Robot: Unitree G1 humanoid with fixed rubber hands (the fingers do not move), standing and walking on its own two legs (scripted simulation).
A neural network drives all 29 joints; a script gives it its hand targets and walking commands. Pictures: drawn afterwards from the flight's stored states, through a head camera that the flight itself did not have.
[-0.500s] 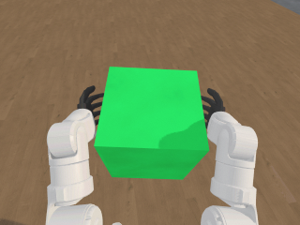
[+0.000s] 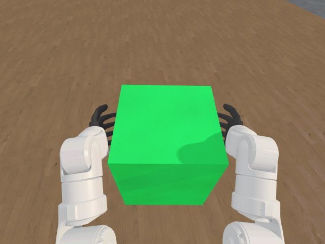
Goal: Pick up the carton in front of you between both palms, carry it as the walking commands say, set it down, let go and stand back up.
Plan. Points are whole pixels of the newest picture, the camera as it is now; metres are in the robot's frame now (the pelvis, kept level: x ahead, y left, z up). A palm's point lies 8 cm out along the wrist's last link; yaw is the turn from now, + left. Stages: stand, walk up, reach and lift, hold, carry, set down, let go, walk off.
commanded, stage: carry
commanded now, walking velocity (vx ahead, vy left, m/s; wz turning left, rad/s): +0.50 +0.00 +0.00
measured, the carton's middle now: (165, 149) +0.35 +0.00 +0.07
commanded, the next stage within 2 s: none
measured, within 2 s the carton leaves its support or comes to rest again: neither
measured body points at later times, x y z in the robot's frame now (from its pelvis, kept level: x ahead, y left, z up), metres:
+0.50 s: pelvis +0.32 +0.04 +0.02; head +0.33 +0.04 +0.47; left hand +0.60 +0.18 +0.08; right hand +0.59 -0.12 +0.09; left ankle +0.36 +0.11 -0.72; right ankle +0.21 -0.07 -0.64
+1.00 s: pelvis +0.64 -0.03 +0.01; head +0.61 -0.04 +0.46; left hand +0.87 +0.13 +0.08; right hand +0.89 -0.17 +0.08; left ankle +0.54 +0.09 -0.64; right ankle +0.69 -0.10 -0.73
